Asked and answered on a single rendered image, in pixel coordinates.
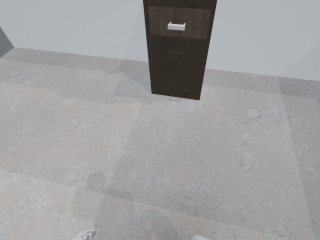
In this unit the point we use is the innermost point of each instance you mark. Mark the drawer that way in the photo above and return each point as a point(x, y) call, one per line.
point(196, 21)

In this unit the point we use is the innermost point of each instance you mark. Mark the robot left hand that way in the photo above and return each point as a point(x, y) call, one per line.
point(85, 235)

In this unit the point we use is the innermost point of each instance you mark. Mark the cabinet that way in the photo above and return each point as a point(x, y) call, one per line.
point(175, 76)

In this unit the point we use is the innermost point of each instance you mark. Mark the handle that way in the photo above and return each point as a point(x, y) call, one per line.
point(180, 27)
point(175, 53)

